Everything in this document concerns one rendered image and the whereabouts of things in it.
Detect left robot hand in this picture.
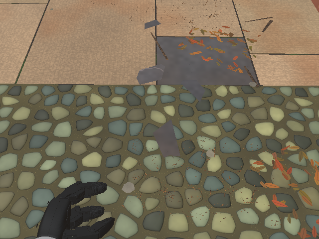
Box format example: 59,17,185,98
36,181,115,239

